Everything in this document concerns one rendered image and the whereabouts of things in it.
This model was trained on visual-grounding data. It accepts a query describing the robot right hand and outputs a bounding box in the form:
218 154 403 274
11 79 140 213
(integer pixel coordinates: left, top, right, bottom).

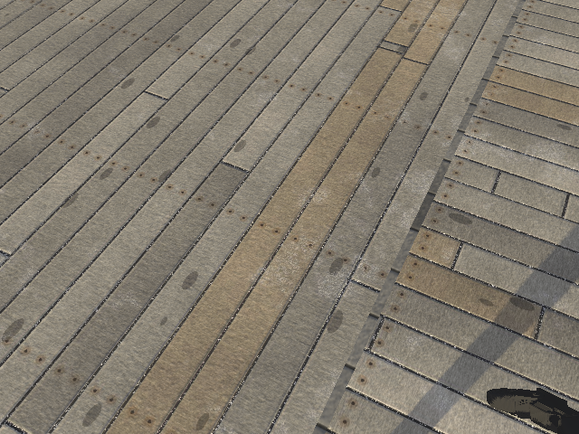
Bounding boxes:
487 388 579 434

